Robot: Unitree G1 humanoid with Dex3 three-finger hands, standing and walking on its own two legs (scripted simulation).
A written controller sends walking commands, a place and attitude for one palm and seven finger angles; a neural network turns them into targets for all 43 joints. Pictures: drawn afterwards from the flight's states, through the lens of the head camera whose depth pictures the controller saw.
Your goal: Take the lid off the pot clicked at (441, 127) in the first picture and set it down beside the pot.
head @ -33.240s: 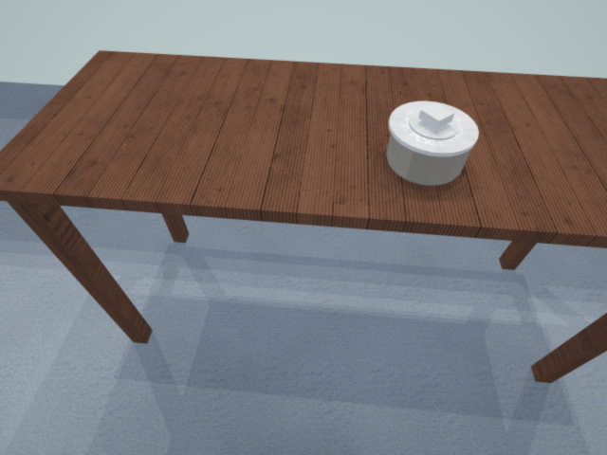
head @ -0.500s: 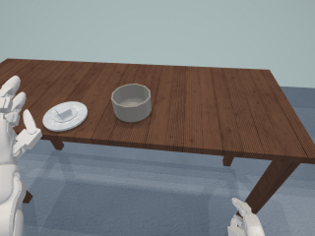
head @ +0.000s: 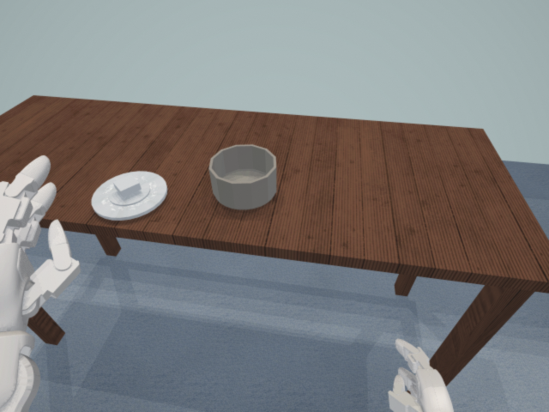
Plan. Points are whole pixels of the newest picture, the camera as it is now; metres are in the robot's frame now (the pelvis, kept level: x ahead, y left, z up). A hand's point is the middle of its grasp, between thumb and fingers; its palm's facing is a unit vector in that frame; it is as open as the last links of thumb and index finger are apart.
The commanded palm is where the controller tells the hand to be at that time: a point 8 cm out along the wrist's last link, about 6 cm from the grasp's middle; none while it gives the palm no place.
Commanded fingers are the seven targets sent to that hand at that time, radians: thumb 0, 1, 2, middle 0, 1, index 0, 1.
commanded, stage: step back with the hand held close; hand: left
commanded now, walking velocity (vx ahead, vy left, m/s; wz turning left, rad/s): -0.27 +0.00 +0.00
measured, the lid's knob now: (127, 185) +0.51 +0.40 +0.03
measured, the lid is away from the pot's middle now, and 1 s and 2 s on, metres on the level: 0.25 0.25 0.25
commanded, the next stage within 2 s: stop stepping back and stand still in 1.32 s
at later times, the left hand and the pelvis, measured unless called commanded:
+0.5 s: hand (46, 294) +0.15 +0.25 +0.20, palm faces +0.33 -0.82 -0.47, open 7.4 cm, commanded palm +0.09 +0.31 +0.21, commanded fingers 0.00 0.90 0.90 -0.20 -0.30 -0.20 -0.30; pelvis -0.04 +0.03 -0.01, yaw +0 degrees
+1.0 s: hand out of the picture +0.08 +0.25 +0.21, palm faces +0.43 -0.78 -0.46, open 7.4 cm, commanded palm +0.02 +0.30 +0.21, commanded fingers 0.00 0.90 0.90 -0.20 -0.30 -0.20 -0.30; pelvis -0.11 +0.02 -0.02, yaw +1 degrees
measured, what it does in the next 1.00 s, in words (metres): walks backwards: right foot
